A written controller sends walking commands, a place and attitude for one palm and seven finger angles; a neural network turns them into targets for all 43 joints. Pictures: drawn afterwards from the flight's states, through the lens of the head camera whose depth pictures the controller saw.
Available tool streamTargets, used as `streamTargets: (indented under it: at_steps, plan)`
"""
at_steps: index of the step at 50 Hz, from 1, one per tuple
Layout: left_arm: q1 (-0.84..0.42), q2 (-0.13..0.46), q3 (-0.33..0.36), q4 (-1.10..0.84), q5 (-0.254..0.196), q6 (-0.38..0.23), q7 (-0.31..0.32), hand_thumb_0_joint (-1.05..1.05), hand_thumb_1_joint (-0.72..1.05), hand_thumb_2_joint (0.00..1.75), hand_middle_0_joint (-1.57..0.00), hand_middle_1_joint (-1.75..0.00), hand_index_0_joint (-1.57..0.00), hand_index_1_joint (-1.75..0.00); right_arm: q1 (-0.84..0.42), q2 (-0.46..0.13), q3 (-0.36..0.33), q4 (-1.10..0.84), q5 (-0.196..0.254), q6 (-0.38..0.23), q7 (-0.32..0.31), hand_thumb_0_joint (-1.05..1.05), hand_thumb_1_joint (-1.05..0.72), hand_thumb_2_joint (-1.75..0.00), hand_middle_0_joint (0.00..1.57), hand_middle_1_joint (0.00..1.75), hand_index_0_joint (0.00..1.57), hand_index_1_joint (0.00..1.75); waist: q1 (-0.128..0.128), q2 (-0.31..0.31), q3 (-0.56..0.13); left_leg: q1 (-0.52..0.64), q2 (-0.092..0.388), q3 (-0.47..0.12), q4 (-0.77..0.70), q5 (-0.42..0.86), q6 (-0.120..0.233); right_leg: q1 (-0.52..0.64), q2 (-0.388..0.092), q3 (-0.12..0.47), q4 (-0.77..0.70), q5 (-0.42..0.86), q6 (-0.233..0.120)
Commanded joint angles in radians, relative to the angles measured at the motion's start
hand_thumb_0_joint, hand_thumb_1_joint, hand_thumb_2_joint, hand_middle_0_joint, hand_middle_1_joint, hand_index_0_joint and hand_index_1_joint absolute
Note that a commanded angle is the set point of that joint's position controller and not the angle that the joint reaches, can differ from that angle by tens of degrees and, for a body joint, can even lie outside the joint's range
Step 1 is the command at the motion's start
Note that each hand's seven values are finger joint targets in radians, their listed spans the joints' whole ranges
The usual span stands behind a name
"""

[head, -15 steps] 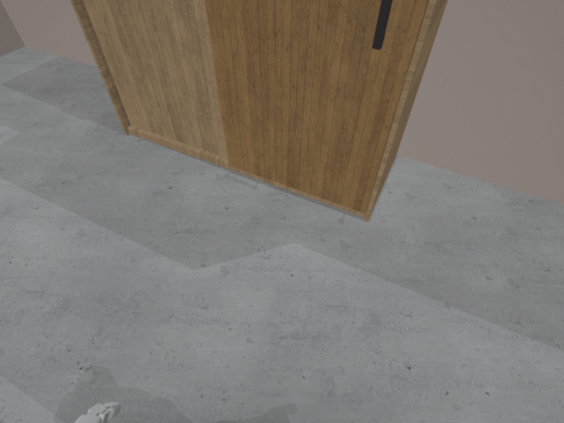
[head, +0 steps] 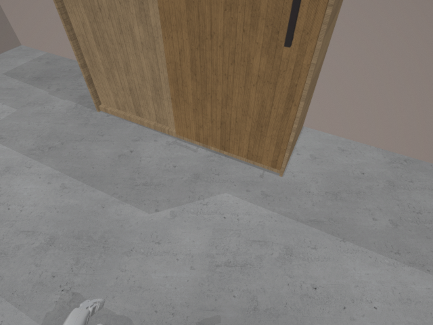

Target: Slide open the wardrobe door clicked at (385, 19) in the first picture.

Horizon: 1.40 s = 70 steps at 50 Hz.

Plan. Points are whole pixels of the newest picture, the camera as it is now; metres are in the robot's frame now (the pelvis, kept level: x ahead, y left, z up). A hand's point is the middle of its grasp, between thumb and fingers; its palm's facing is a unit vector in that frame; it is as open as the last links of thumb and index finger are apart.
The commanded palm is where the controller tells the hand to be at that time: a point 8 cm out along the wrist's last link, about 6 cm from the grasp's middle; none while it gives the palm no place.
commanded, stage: stand and wait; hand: right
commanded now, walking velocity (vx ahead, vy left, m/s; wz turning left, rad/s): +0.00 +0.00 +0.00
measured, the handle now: out of the picture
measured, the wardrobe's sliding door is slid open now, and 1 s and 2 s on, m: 0.00 0.00 0.00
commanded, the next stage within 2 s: look at it before walking up in 0.68 s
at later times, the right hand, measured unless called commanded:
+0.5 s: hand out of the picture +0.05 -0.24 -0.15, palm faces -0.03 +0.94 -0.34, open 7.4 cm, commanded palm none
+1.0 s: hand out of the picture +0.05 -0.23 -0.15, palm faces -0.03 +0.94 -0.33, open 7.4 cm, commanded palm none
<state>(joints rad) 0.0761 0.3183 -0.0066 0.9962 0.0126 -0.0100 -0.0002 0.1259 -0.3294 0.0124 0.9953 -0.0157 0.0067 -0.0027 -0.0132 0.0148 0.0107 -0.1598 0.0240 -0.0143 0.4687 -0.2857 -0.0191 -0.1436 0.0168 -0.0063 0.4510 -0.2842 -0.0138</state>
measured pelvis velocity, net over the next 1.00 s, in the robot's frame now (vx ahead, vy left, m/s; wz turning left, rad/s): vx -0.03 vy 0.02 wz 0.01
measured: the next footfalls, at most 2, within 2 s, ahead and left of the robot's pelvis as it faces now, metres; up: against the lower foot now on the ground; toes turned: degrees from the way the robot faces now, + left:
none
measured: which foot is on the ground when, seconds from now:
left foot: down 0.00-1.00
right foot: down 0.00-1.00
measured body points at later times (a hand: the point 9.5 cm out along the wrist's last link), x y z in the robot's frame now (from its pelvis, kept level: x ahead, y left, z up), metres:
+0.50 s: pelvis -0.02 +0.01 +0.00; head -0.02 +0.01 +0.45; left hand +0.05 +0.31 -0.13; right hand +0.05 -0.29 -0.13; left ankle -0.02 +0.13 -0.74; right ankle -0.03 -0.11 -0.74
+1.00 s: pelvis -0.03 +0.02 +0.01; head -0.02 +0.02 +0.46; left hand +0.05 +0.31 -0.13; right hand +0.05 -0.28 -0.13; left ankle -0.02 +0.13 -0.74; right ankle -0.03 -0.11 -0.74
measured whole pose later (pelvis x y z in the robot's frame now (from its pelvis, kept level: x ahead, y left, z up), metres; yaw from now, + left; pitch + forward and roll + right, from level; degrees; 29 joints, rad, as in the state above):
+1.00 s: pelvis -0.03 +0.02 +0.01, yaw +0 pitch -2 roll +0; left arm 0.13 0.33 -0.01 1.11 0.01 -0.01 0.00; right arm 0.15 -0.34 0.01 1.08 -0.01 0.00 0.00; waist -0.01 0.01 0.03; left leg -0.16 0.00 -0.01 0.39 -0.20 0.00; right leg -0.14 -0.01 0.00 0.37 -0.20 0.01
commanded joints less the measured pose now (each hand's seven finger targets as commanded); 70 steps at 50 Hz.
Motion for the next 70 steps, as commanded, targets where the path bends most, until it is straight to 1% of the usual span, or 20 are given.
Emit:
streamTargets:
  at_steps: [1,8,15,18,26,32,38,43,46,49,50,53,60,61,64,65,67,68,69,70]
  plan:
    - [-0.038,0.212,0.054,-0.052,0.001,-0.023,0.019,0.00,0.90,0.90,-0.20,-0.30,-0.20,-0.30,-0.031,-0.210,-0.054,-0.065,0.003,-0.026,-0.015,0.00,-0.90,-0.90,0.20,0.30,0.20,0.30,0.012,-0.016,-0.067,0.022,0.092,-0.061,-0.058,0.299,0.052,0.011,-0.122,0.083,-0.065,0.313,-0.026]
    - [-0.026,0.213,0.050,-0.020,-0.001,-0.023,0.019,0.00,0.90,0.90,-0.20,-0.30,-0.20,-0.30,-0.026,-0.211,-0.052,-0.039,0.006,-0.028,-0.013,0.00,-0.90,-0.90,0.20,0.30,0.20,0.30,0.012,-0.024,-0.067,0.032,0.095,-0.072,-0.083,0.280,0.053,0.016,-0.125,0.087,-0.084,0.279,-0.022]
    - [-0.011,0.218,0.047,0.009,-0.004,-0.023,0.018,0.00,0.90,0.90,-0.20,-0.30,-0.20,-0.30,-0.019,-0.214,-0.050,-0.011,0.006,-0.030,-0.012,0.00,-0.90,-0.90,0.20,0.30,0.20,0.30,0.010,-0.002,-0.058,0.029,0.097,-0.080,-0.104,0.263,0.054,0.021,-0.130,0.088,-0.099,0.251,-0.020]
    - [-0.005,0.219,0.045,0.023,-0.004,-0.023,0.017,0.00,0.90,0.90,-0.20,-0.30,-0.20,-0.30,-0.022,-0.217,-0.048,-0.001,0.007,-0.031,-0.012,0.00,-0.90,-0.90,0.20,0.30,0.20,0.30,0.012,-0.008,-0.048,0.027,0.096,-0.090,-0.115,0.246,0.055,0.013,-0.128,0.089,-0.111,0.228,-0.017]
    - [0.003,0.221,0.041,0.041,-0.003,-0.021,0.014,0.00,0.90,0.90,-0.20,-0.30,-0.20,-0.30,-0.027,-0.216,-0.047,0.012,0.005,-0.028,-0.010,0.00,-0.90,-0.90,0.20,0.30,0.20,0.30,0.010,-0.011,-0.011,-0.003,0.091,-0.097,-0.145,0.139,0.052,-0.009,-0.128,0.097,-0.137,0.151,-0.014]
    - [0.009,0.219,0.041,0.044,-0.003,-0.023,0.013,0.00,0.90,0.90,-0.20,-0.30,-0.20,-0.30,-0.027,-0.214,-0.046,0.012,0.004,-0.030,-0.009,0.00,-0.90,-0.90,0.20,0.30,0.20,0.30,0.010,-0.007,-0.013,-0.012,0.092,-0.100,-0.153,0.121,0.051,-0.009,-0.128,0.099,-0.140,0.146,-0.014]
    - [0.011,0.218,0.041,0.048,-0.004,-0.025,0.013,0.00,0.90,0.90,-0.20,-0.30,-0.20,-0.30,-0.024,-0.213,-0.047,0.013,0.004,-0.033,-0.009,0.00,-0.90,-0.90,0.20,0.30,0.20,0.30,0.012,-0.010,-0.034,0.001,0.093,-0.100,-0.149,0.168,0.052,0.004,-0.131,0.095,-0.133,0.180,-0.012]
    - [0.009,0.217,0.041,0.049,-0.004,-0.022,0.013,0.00,0.90,0.90,-0.20,-0.30,-0.20,-0.30,-0.023,-0.212,-0.046,0.015,0.004,-0.032,-0.009,0.00,-0.90,-0.90,0.20,0.30,0.20,0.30,0.011,-0.010,-0.011,-0.014,0.091,-0.105,-0.159,0.142,0.051,-0.005,-0.130,0.097,-0.139,0.159,-0.011]
    - [0.014,0.216,0.040,0.049,-0.004,-0.021,0.012,0.00,0.90,0.90,-0.20,-0.30,-0.20,-0.30,-0.023,-0.213,-0.046,0.016,0.003,-0.031,-0.008,0.00,-0.90,-0.90,0.20,0.30,0.20,0.30,0.013,-0.011,-0.015,-0.015,0.091,-0.104,-0.162,0.118,0.051,-0.007,-0.129,0.097,-0.141,0.145,-0.010]
    - [0.012,0.217,0.041,0.050,-0.004,-0.025,0.014,0.00,0.90,0.90,-0.20,-0.30,-0.20,-0.30,-0.017,-0.210,-0.046,0.019,0.004,-0.033,-0.008,0.00,-0.90,-0.90,0.20,0.30,0.20,0.30,0.012,-0.016,-0.035,-0.003,0.092,-0.102,-0.153,0.167,0.051,0.010,-0.132,0.099,-0.137,0.182,-0.012]
    - [0.014,0.218,0.041,0.050,-0.006,-0.024,0.013,0.00,0.90,0.90,-0.20,-0.30,-0.20,-0.30,-0.013,-0.213,-0.046,0.017,0.004,-0.035,-0.009,0.00,-0.90,-0.90,0.20,0.30,0.20,0.30,0.012,-0.007,-0.048,0.006,0.093,-0.100,-0.151,0.186,0.052,0.013,-0.133,0.097,-0.128,0.196,-0.012]
    - [0.012,0.218,0.041,0.053,-0.005,-0.025,0.014,0.00,0.90,0.90,-0.20,-0.30,-0.20,-0.30,-0.015,-0.212,-0.046,0.021,0.005,-0.036,-0.009,0.00,-0.90,-0.90,0.20,0.30,0.20,0.30,0.013,-0.016,-0.052,0.015,0.095,-0.099,-0.147,0.217,0.052,0.021,-0.135,0.095,-0.131,0.214,-0.010]
    - [0.007,0.219,0.040,0.052,-0.006,-0.023,0.015,0.00,0.90,0.90,-0.20,-0.30,-0.20,-0.30,-0.012,-0.212,-0.046,0.023,0.004,-0.034,-0.010,0.00,-0.90,-0.90,0.20,0.30,0.20,0.30,0.009,-0.017,-0.030,0.012,0.093,-0.093,-0.153,0.208,0.050,0.013,-0.136,0.098,-0.139,0.209,-0.011]
    - [0.005,0.218,0.040,0.053,-0.006,-0.023,0.014,0.00,0.90,0.90,-0.20,-0.30,-0.20,-0.30,-0.013,-0.214,-0.046,0.024,0.004,-0.034,-0.010,0.00,-0.90,-0.90,0.20,0.30,0.20,0.30,0.010,-0.010,-0.031,0.013,0.095,-0.095,-0.154,0.212,0.050,0.016,-0.136,0.097,-0.139,0.211,-0.011]
    - [0.004,0.220,0.039,0.054,-0.005,-0.024,0.014,0.00,0.90,0.90,-0.20,-0.30,-0.20,-0.30,-0.011,-0.211,-0.045,0.025,0.005,-0.034,-0.009,0.00,-0.90,-0.90,0.20,0.30,0.20,0.30,0.009,-0.023,-0.034,0.013,0.094,-0.094,-0.157,0.200,0.049,0.020,-0.136,0.099,-0.145,0.204,-0.012]
    - [0.004,0.219,0.040,0.052,-0.006,-0.023,0.014,0.00,0.90,0.90,-0.20,-0.30,-0.20,-0.30,-0.011,-0.214,-0.045,0.024,0.004,-0.035,-0.009,0.00,-0.90,-0.90,0.20,0.30,0.20,0.30,0.010,-0.008,-0.031,0.009,0.094,-0.094,-0.159,0.202,0.049,0.019,-0.134,0.099,-0.139,0.206,-0.011]
    - [0.005,0.221,0.040,0.052,-0.005,-0.025,0.014,0.00,0.90,0.90,-0.20,-0.30,-0.20,-0.30,-0.018,-0.213,-0.045,0.022,0.004,-0.034,-0.009,0.00,-0.90,-0.90,0.20,0.30,0.20,0.30,0.012,-0.018,-0.038,0.018,0.093,-0.092,-0.153,0.218,0.048,0.023,-0.135,0.100,-0.143,0.221,-0.010]
    - [0.027,0.156,0.025,0.067,-0.001,-0.019,0.013,0.00,0.90,0.90,-0.20,-0.30,-0.20,-0.30,0.016,-0.146,-0.032,0.039,0.006,-0.025,-0.011,0.00,-0.90,-0.90,0.20,0.30,0.20,0.30,0.011,-0.020,-0.050,0.012,0.090,-0.093,-0.153,0.176,0.041,0.037,-0.138,0.081,-0.138,0.181,-0.001]
    - [0.067,0.106,0.015,0.077,0.004,-0.009,0.012,0.00,0.90,0.90,-0.20,-0.30,-0.20,-0.30,0.050,-0.097,-0.023,0.049,0.004,-0.012,-0.010,0.00,-0.90,-0.90,0.20,0.30,0.20,0.30,0.012,-0.016,-0.044,-0.007,0.077,-0.095,-0.140,0.081,0.036,0.035,-0.133,0.064,-0.120,0.097,0.007]
    - [0.095,0.098,0.018,0.077,0.006,-0.002,0.011,0.00,0.90,0.90,-0.20,-0.30,-0.20,-0.30,0.073,-0.091,-0.026,0.046,0.000,-0.002,-0.007,0.00,-0.90,-0.90,0.20,0.30,0.20,0.30,0.011,-0.012,-0.025,-0.039,0.065,-0.109,-0.137,-0.048,0.041,0.018,-0.133,0.054,-0.108,-0.027,0.006]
